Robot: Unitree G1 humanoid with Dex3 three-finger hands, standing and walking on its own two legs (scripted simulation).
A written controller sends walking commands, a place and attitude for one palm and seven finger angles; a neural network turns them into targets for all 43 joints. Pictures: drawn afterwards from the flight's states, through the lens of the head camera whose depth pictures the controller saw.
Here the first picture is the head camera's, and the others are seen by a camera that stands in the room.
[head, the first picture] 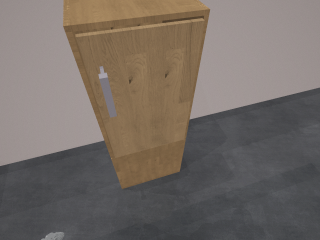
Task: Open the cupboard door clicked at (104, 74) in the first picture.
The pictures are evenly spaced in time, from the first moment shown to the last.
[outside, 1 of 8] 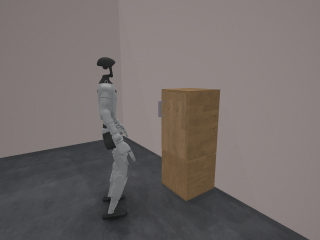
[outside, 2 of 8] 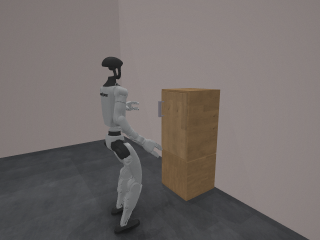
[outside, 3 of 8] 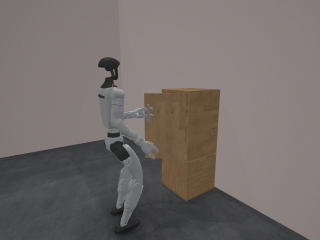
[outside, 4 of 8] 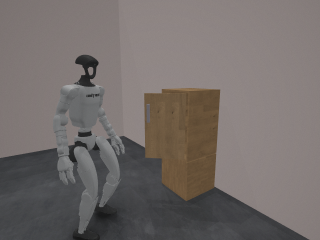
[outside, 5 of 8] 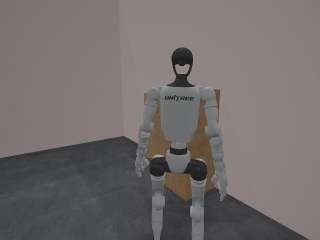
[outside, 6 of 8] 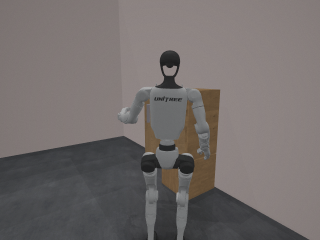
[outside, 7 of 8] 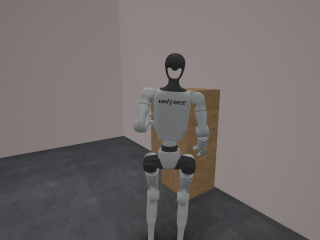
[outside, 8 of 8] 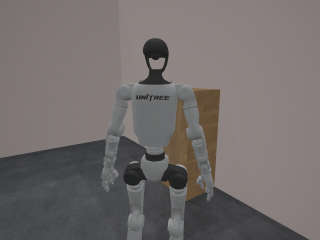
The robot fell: no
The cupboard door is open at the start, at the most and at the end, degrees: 0 95 95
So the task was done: yes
